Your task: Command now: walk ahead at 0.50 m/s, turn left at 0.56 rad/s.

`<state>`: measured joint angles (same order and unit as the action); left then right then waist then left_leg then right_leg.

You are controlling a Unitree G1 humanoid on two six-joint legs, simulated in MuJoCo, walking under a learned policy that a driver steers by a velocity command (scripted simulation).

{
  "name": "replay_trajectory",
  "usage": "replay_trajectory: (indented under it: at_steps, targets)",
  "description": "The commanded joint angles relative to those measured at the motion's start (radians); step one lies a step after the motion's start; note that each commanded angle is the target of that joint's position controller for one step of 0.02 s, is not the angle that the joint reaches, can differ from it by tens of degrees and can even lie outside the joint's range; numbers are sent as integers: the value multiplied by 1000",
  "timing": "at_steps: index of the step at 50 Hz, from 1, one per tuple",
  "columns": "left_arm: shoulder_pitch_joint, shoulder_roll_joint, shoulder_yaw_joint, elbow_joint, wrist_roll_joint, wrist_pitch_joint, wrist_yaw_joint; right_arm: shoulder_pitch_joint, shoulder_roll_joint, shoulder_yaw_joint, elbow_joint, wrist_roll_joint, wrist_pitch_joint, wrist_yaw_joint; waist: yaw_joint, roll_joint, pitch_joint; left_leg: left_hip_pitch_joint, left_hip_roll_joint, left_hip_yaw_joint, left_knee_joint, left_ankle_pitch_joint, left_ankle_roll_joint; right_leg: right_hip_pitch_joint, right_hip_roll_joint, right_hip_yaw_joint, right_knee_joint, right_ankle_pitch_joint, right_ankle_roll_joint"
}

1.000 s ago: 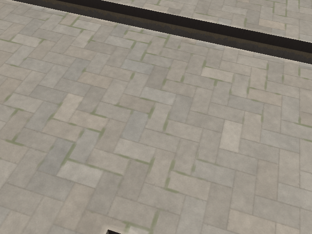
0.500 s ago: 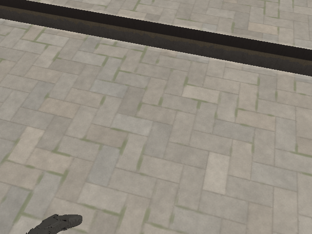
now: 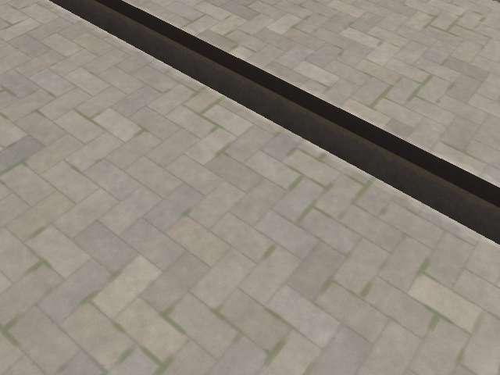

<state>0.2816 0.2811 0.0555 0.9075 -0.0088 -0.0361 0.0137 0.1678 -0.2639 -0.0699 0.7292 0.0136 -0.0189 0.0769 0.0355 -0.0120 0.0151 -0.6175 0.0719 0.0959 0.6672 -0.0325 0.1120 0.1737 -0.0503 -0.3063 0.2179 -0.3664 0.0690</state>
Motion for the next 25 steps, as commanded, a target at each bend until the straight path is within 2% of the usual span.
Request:
replay_trajectory:
  at_steps: [1,2,3,4,5,6,7,8,9,10,12,13,14,15,17,18,20,22,25]
  targets:
    - [-68,244,56,-63,-32,17,-1,158,-164,-65,-30,6,-6,-5,-129,-83,-14,246,-111,99,-33,-103,48,-70,-230,16,316,1087,-167]
    - [-65,222,47,-69,-30,13,2,322,-227,-100,19,10,-4,-20,-210,-24,-98,494,-150,57,-106,-76,77,-184,-177,20,558,950,-137]
    - [-44,106,13,-90,18,0,0,359,-303,-115,34,24,0,-36,-169,179,-96,645,14,-221,-128,-84,123,-422,-83,42,856,297,-99]
    - [42,15,-15,-144,13,-34,-4,273,-335,-104,-23,26,-21,-35,-36,345,-224,875,206,-823,-298,-321,339,-776,135,225,1181,-237,-57]
    - [-58,104,-3,-164,-25,-77,-24,264,-240,-75,-40,21,-47,-19,-96,188,-279,870,241,-911,-421,-410,300,-841,82,413,1259,-183,-89]
    - [-150,121,-1,-191,-51,-107,-36,256,-204,-66,-35,10,-61,-18,-117,134,-184,806,227,-809,-424,-387,250,-900,46,399,1243,-105,-117]
    - [-182,102,-4,-185,-38,-121,-32,209,-192,-58,-40,1,-67,-24,-96,44,-120,705,189,-689,-414,-276,214,-894,-7,408,1154,-32,-130]
    - [-202,113,-1,-189,-23,-125,-24,168,-164,-46,-57,-5,-73,-29,-77,9,-99,621,151,-603,-415,-186,195,-846,-31,413,1073,14,-137]
    - [-197,125,6,-188,-18,-118,-26,142,-152,-34,-70,-17,-72,-35,-54,25,-85,562,123,-552,-436,-139,190,-801,-41,414,1027,45,-132]
    - [-177,138,11,-187,-9,-107,-29,132,-158,-34,-82,-17,-74,-41,-42,30,-77,549,113,-530,-451,-114,192,-794,-48,417,962,63,-123]
    - [-190,125,14,-184,7,-86,-28,152,-167,-33,-83,-7,-79,-50,-42,14,-41,501,103,-475,-467,-28,192,-794,-48,391,845,88,-94]
    - [-199,106,10,-182,12,-75,-27,154,-172,-30,-79,-10,-78,-57,-42,12,-17,476,105,-427,-471,92,188,-800,-47,370,795,119,-76]
    - [-214,89,7,-184,13,-64,-23,156,-170,-27,-74,-14,-75,-66,-44,25,0,462,96,-368,-465,245,178,-804,-48,355,726,170,-55]
    - [-231,70,-4,-185,8,-61,-19,160,-156,-23,-67,-13,-68,-76,-48,33,0,449,76,-293,-452,315,151,-788,-50,344,635,247,-31]
    - [-270,38,-19,-186,8,-58,-22,175,-141,-16,-55,-12,-56,-87,-77,77,-12,427,24,-189,-432,385,97,-711,-27,304,477,419,-17]
    - [-289,38,-21,-188,4,-59,-25,192,-146,-15,-47,-16,-52,-88,-94,86,-20,425,27,-176,-436,377,84,-679,-13,287,439,497,-19]
    - [-310,56,-18,-188,0,-59,-27,192,-154,-12,-34,-24,-52,-89,-108,93,-16,453,52,-176,-442,328,75,-658,-3,290,378,563,-32]
    - [-311,74,-12,-189,-1,-61,-33,175,-152,-10,-18,-30,-50,-88,-106,91,-9,522,84,-171,-418,331,69,-672,1,300,329,541,-53]
    - [-244,125,10,-171,3,-77,-59,130,-160,-17,-8,-29,-32,-100,-69,104,-21,647,115,-174,-306,406,47,-676,26,307,274,428,-87]
